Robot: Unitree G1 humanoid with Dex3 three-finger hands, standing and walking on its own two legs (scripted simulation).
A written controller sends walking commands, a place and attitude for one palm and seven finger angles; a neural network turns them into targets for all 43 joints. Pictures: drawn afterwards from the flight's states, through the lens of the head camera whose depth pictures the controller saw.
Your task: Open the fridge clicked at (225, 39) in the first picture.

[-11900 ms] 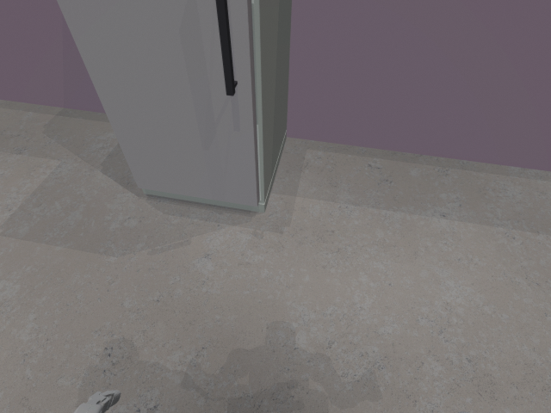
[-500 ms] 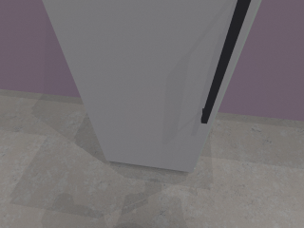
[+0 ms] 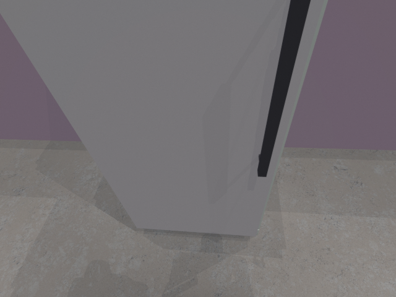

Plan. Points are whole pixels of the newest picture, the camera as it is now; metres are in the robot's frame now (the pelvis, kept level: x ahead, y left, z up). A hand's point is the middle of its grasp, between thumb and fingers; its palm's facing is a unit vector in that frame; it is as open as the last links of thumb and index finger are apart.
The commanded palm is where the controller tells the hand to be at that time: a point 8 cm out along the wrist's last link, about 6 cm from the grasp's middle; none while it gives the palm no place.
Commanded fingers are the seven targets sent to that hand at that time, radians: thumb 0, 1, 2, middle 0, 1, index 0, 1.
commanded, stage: come to a stop and stand still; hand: right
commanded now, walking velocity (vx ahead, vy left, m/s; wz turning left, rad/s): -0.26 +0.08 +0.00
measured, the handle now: (274, 102) +0.47 -0.14 +0.15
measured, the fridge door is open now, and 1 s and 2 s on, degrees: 0 0 0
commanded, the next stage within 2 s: look again from close up in 1.48 s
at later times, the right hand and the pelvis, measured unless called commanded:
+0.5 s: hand out of the picture +0.11 -0.14 -0.16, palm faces +0.09 +0.97 -0.23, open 7.4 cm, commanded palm none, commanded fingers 0.00 -0.90 -0.90 0.20 0.30 0.20 0.30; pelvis +0.02 +0.05 +0.00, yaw -4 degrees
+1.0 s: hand out of the picture -0.06 -0.16 -0.17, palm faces +0.11 +0.98 -0.19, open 7.4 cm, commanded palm none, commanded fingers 0.00 -0.90 -0.90 0.20 0.30 0.20 0.30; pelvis -0.02 +0.01 +0.01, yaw -3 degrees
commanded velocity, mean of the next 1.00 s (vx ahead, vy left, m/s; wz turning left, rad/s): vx -0.06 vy -0.04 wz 0.00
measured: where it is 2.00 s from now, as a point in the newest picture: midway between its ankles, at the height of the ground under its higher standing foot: outside the picture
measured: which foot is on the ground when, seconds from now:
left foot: up 0.00-0.24, down 0.26-0.68, up 0.70-0.92, down 0.94-1.00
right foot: down 0.00-0.28, up 0.30-0.64, down 0.66-1.00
